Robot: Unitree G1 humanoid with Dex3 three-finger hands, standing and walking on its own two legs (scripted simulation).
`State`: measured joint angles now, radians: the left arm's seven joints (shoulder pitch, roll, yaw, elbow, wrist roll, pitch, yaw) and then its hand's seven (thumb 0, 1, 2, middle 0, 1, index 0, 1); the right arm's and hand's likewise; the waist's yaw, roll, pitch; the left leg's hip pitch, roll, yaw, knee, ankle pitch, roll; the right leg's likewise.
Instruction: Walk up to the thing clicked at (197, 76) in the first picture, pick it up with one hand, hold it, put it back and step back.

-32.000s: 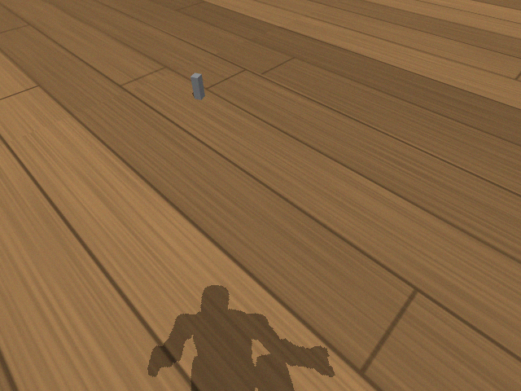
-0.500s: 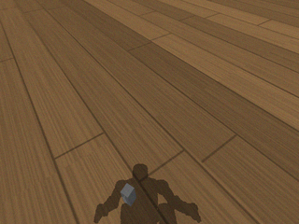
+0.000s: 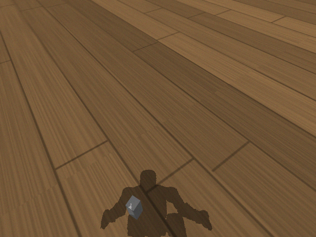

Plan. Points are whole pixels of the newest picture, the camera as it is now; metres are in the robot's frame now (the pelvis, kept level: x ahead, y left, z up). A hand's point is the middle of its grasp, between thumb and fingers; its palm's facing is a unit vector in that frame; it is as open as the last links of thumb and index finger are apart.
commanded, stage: stand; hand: left
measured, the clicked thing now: (134, 207) +0.41 +0.18 -0.70
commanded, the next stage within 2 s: step back in 0.64 s
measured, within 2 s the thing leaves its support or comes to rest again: neither
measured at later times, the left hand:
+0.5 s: hand out of the picture +0.08 +0.24 -0.16, palm faces +0.00 -0.94 -0.34, open 7.3 cm
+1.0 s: hand out of the picture +0.10 +0.31 -0.18, palm faces +0.01 -0.93 -0.36, open 7.3 cm
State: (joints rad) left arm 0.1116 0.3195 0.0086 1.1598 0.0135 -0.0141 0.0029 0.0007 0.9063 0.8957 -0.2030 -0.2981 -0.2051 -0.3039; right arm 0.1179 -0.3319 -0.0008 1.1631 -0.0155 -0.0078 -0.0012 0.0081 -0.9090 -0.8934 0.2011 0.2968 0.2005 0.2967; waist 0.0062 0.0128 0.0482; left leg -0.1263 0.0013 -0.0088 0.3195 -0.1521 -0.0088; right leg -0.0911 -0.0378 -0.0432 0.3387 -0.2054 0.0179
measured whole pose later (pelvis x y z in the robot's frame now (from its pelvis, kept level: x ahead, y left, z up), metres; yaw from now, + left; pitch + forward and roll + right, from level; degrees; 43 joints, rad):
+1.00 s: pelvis -0.05 +0.05 -0.02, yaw +1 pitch -1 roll -1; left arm -0.02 0.40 0.08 0.92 0.00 0.06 0.02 0.00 0.91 0.90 -0.20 -0.30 -0.20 -0.30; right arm 0.14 -0.38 -0.05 0.97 -0.02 0.03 0.01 0.01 -0.91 -0.89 0.20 0.30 0.20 0.30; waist -0.02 -0.04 0.22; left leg -0.28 -0.05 -0.02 0.66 -0.36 0.06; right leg -0.40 0.00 0.11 0.86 -0.50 -0.02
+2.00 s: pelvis -0.26 +0.09 -0.01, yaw -3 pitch -1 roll -2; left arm 0.18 0.42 0.11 0.81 0.02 0.07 0.00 0.00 0.91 0.90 -0.20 -0.30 -0.20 -0.30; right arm 0.14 -0.35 -0.03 0.84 -0.02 0.01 -0.02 0.01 -0.90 -0.89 0.21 0.30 0.21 0.30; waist 0.02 -0.06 0.17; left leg -0.31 0.02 -0.01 0.55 -0.22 0.02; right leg -0.40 0.09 0.19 1.13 -0.47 0.03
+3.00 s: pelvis -0.62 +0.01 -0.03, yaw -5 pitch -3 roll +1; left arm 0.26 0.38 0.09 0.88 0.04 0.07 -0.04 0.00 0.91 0.90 -0.20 -0.30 -0.21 -0.30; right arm 0.13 -0.42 -0.06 0.81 -0.03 0.05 -0.03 0.01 -0.91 -0.89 0.20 0.30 0.20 0.30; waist 0.04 0.01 0.12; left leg -0.55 0.01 -0.09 0.86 -0.43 0.00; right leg -0.26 0.00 0.03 0.73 -0.43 -0.02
